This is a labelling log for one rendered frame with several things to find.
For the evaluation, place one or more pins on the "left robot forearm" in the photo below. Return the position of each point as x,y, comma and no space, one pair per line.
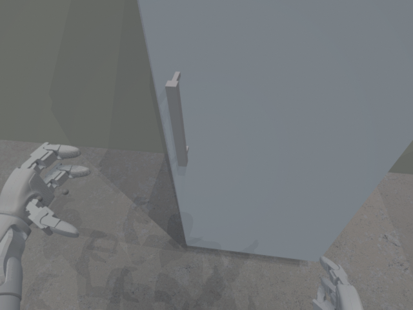
13,234

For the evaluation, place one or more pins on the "handle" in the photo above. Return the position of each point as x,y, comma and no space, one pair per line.
176,117

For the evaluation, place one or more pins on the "robot left hand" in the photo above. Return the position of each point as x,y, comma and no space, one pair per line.
24,185

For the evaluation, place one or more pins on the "robot right hand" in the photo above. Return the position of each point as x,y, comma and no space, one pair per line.
343,295

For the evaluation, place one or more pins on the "fridge door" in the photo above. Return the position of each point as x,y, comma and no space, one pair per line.
293,110

